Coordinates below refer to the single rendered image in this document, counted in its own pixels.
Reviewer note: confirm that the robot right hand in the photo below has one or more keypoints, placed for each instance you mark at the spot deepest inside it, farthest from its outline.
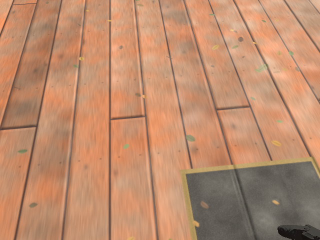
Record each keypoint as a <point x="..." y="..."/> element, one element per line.
<point x="299" y="232"/>

